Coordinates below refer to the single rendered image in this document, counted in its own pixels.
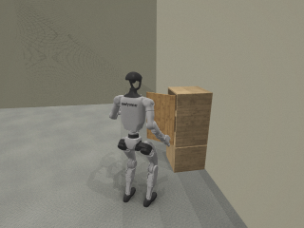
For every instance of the robot right shin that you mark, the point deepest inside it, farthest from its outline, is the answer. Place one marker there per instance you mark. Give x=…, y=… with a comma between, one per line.
x=151, y=181

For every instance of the robot left upper arm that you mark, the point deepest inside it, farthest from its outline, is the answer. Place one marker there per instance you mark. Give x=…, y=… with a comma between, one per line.
x=115, y=107

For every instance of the cupboard door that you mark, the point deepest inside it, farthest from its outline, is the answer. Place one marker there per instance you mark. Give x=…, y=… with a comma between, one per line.
x=164, y=115

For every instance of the robot right forearm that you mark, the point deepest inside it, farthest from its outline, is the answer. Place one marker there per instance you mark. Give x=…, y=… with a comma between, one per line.
x=157, y=132

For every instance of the robot right hand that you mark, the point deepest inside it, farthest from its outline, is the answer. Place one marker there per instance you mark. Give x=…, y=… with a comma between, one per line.
x=167, y=140

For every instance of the robot shin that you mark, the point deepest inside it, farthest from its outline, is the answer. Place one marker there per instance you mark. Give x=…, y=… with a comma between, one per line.
x=129, y=177
x=151, y=181

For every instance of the robot left shin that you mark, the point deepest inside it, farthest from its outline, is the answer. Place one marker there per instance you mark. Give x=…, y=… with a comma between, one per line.
x=129, y=177

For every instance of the robot right upper arm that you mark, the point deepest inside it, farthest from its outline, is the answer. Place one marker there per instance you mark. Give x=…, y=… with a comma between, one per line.
x=149, y=111

